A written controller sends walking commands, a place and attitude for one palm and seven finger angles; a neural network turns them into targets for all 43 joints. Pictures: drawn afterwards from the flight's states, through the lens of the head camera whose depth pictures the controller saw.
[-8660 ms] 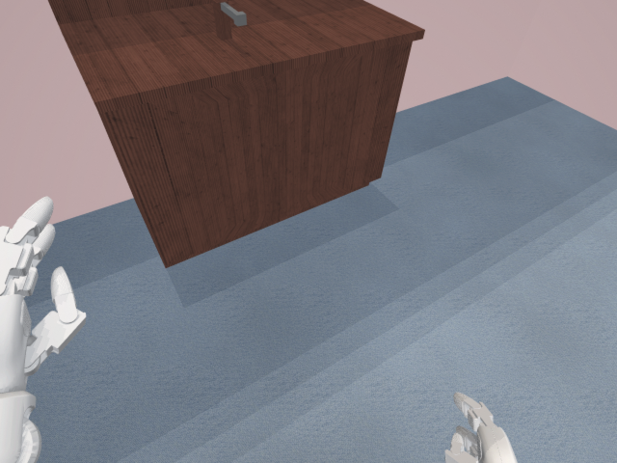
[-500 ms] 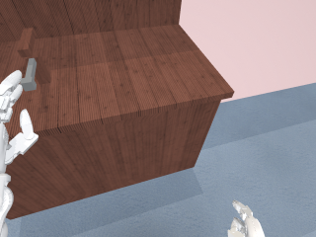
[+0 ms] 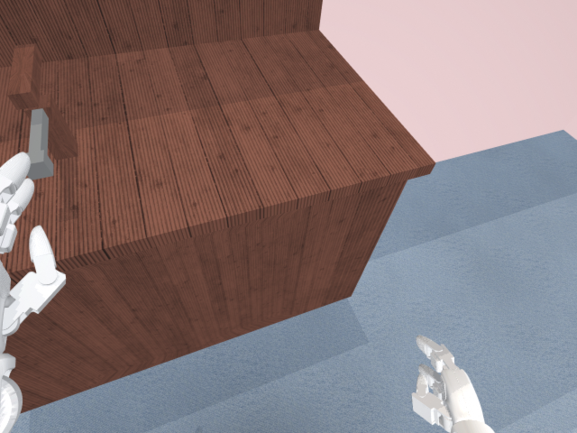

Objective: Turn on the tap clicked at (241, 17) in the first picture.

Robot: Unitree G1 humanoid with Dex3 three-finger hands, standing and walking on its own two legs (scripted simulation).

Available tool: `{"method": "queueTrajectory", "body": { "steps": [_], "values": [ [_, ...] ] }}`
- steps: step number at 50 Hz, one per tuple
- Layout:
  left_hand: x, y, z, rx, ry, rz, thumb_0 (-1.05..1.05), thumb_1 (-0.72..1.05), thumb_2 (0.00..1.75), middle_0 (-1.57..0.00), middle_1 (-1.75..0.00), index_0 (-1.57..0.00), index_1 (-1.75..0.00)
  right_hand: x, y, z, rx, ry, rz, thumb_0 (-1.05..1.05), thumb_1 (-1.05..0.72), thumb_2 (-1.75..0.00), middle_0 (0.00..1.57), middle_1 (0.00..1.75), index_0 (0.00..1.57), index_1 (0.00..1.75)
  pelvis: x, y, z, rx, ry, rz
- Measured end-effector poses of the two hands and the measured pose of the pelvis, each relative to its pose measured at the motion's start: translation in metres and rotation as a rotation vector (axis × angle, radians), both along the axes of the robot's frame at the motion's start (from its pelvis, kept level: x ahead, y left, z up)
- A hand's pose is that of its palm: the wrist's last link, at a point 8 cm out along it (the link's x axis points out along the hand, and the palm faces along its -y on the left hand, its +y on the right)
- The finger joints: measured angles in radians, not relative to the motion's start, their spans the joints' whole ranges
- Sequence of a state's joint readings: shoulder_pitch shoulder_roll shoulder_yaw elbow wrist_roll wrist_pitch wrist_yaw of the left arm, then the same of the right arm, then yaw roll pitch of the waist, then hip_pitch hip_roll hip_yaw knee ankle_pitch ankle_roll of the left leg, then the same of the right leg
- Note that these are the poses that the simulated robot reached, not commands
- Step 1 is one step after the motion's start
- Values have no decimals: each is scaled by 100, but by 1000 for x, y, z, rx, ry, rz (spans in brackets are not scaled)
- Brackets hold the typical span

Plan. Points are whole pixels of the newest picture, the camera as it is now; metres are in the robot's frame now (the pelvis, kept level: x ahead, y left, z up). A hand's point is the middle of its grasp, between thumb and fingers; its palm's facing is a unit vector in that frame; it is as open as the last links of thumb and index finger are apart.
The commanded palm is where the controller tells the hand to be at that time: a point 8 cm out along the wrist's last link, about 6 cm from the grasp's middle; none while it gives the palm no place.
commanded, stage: shuffle to correct the standing spot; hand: left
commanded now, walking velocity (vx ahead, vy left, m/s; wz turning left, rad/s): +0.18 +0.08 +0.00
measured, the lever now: (37, 165) +0.41 +0.39 +0.11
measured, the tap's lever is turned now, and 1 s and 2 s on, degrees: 0 0 0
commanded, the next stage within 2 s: come to a stop and stand still in 1.10 s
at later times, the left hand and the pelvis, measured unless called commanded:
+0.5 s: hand (59, 255) +0.25 +0.26 +0.16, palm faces +0.41 -0.83 -0.39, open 7.5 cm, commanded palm +0.19 +0.29 +0.18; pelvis +0.03 +0.01 -0.02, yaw +1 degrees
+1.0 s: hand (40, 223) +0.28 +0.28 +0.18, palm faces +0.41 -0.84 -0.35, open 7.5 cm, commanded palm +0.21 +0.32 +0.18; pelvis +0.05 +0.04 -0.01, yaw +0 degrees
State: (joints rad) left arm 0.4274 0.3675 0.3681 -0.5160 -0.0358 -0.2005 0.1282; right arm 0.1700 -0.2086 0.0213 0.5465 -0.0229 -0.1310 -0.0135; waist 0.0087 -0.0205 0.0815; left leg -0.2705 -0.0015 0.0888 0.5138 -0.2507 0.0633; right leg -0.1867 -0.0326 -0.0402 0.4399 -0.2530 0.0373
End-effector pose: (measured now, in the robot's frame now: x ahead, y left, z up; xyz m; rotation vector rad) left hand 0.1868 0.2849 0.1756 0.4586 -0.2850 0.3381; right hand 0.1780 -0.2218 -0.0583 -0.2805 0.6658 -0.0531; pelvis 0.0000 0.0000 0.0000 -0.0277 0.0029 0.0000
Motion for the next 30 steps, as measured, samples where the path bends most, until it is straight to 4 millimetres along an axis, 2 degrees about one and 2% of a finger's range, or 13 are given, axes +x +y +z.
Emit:
{"method": "queueTrajectory", "body": {
  "steps": [9,14,20,30],
  "values": [
    [0,17,-6,-8,-11,52,2,88,90,-21,-30,-21,-30,19,20,-10,25,-9,13,1,-91,-90,20,30,20,30,11,10,-9,2,-8,15],
    [7,15,-2,-4,-45,52,2,89,90,-21,-30,-21,-30,22,25,-19,45,12,19,1,-91,-90,20,30,20,30,17,11,-12,-3,-11,16],
    [16,9,2,21,-58,17,2,89,90,-21,-30,-21,-30,20,21,-27,58,29,-17,1,-91,-90,20,30,20,30,24,10,-16,-7,-8,13],
    [27,10,-1,34,-60,8,2,88,90,-21,-30,-21,-30,14,4,-34,37,50,-89,1,-91,-90,20,30,20,30,33,12,-22,-3,-12,4]
  ]
}}
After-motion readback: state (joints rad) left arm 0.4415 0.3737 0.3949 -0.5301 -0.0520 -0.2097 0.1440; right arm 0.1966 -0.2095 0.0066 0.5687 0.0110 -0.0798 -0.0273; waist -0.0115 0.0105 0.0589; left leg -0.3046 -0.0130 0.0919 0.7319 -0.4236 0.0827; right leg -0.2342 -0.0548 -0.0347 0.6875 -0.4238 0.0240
